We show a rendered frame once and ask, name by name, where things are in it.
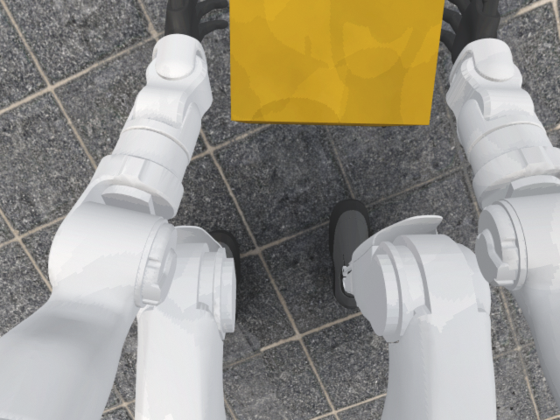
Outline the right robot forearm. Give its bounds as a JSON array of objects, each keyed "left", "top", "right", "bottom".
[{"left": 446, "top": 38, "right": 560, "bottom": 211}]

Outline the robot right foot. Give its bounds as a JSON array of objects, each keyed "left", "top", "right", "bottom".
[{"left": 329, "top": 199, "right": 370, "bottom": 309}]

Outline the robot right upper arm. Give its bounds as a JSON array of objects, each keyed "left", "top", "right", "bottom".
[{"left": 474, "top": 193, "right": 560, "bottom": 410}]

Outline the left robot forearm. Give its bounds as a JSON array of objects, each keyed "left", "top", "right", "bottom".
[{"left": 48, "top": 34, "right": 213, "bottom": 284}]

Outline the carton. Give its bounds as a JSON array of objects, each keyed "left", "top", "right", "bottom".
[{"left": 229, "top": 0, "right": 445, "bottom": 127}]

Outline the robot left hand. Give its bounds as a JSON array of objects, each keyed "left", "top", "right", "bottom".
[{"left": 164, "top": 0, "right": 228, "bottom": 43}]

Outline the robot right thigh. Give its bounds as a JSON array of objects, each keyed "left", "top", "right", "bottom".
[{"left": 363, "top": 234, "right": 496, "bottom": 420}]

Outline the robot right hand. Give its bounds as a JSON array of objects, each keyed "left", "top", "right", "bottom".
[{"left": 440, "top": 0, "right": 501, "bottom": 65}]

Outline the robot left upper arm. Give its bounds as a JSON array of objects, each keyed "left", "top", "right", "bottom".
[{"left": 0, "top": 201, "right": 177, "bottom": 420}]

